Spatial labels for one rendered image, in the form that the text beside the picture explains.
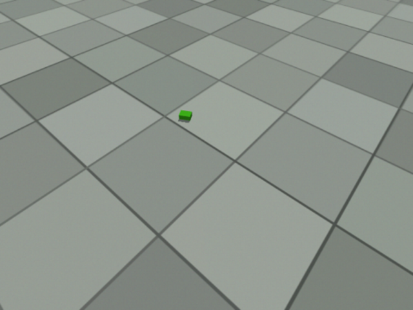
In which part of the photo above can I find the small box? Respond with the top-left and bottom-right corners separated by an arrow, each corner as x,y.
179,110 -> 192,121

